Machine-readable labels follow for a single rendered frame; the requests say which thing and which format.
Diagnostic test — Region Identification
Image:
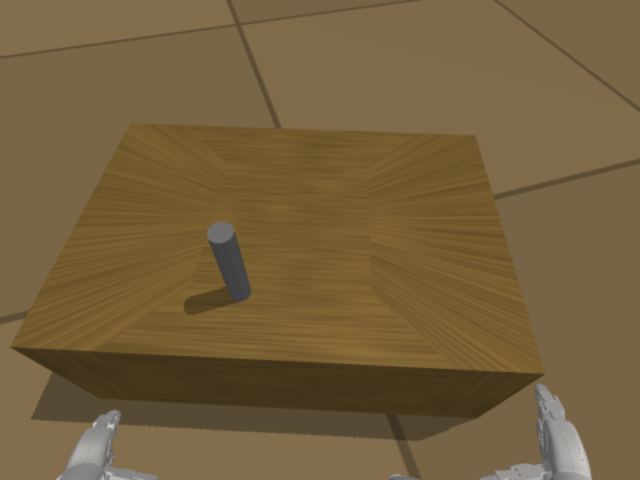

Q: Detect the right robot hand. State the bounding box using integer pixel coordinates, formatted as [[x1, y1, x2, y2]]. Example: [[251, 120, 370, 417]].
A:
[[477, 384, 592, 480]]

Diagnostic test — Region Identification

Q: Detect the can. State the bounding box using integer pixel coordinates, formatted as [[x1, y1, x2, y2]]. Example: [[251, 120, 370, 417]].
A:
[[207, 222, 251, 302]]

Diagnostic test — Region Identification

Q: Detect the left robot hand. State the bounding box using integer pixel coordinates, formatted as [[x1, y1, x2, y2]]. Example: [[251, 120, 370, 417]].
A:
[[66, 410, 160, 480]]

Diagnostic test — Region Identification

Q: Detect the left robot arm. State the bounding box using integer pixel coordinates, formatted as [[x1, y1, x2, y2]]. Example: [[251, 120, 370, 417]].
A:
[[56, 463, 106, 480]]

